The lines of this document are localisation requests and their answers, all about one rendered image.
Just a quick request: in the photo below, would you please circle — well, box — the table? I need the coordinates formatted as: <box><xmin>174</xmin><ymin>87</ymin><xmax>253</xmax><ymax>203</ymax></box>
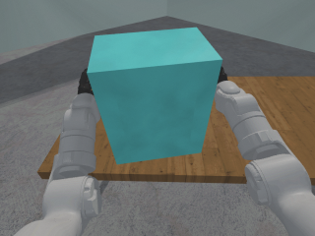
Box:
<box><xmin>37</xmin><ymin>76</ymin><xmax>315</xmax><ymax>186</ymax></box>

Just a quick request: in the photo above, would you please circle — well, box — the left robot hand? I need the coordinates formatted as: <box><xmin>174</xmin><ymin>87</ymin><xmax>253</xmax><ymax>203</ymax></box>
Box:
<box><xmin>78</xmin><ymin>68</ymin><xmax>94</xmax><ymax>95</ymax></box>

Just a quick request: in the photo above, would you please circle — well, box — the robot right forearm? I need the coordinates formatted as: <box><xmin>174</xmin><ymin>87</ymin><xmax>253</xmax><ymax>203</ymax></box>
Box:
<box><xmin>214</xmin><ymin>81</ymin><xmax>312</xmax><ymax>191</ymax></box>

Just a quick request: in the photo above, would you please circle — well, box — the robot left forearm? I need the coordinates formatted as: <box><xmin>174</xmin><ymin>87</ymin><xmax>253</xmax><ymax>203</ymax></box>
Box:
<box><xmin>42</xmin><ymin>92</ymin><xmax>101</xmax><ymax>217</ymax></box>

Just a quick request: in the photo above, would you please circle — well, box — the carton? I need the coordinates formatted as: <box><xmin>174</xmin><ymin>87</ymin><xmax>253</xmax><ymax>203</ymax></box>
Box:
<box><xmin>87</xmin><ymin>27</ymin><xmax>222</xmax><ymax>165</ymax></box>

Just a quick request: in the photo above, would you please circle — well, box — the left robot upper arm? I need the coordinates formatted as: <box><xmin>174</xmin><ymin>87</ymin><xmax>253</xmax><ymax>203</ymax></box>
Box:
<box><xmin>14</xmin><ymin>175</ymin><xmax>102</xmax><ymax>236</ymax></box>

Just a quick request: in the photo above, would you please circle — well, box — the right robot upper arm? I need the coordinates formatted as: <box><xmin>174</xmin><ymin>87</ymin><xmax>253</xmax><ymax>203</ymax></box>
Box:
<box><xmin>244</xmin><ymin>152</ymin><xmax>315</xmax><ymax>236</ymax></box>

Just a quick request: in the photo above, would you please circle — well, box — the right robot hand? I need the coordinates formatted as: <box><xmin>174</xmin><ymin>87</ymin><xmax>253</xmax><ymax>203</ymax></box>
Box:
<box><xmin>218</xmin><ymin>66</ymin><xmax>228</xmax><ymax>83</ymax></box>

